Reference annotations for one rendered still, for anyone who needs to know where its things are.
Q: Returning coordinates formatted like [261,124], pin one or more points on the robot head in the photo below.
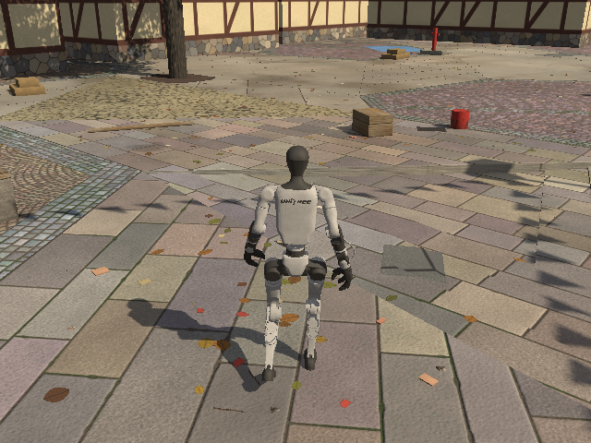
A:
[297,162]

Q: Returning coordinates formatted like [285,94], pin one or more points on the robot left hand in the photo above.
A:
[256,253]

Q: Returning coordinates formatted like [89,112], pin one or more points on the right robot shin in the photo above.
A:
[313,324]

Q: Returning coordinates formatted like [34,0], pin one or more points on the right robot forearm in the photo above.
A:
[340,250]

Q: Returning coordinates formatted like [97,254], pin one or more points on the robot right hand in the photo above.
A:
[347,277]

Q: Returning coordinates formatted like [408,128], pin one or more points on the right robot upper arm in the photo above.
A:
[330,213]

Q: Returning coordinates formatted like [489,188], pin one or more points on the left robot forearm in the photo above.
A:
[252,240]

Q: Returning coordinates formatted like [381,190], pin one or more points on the left robot upper arm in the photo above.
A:
[267,194]

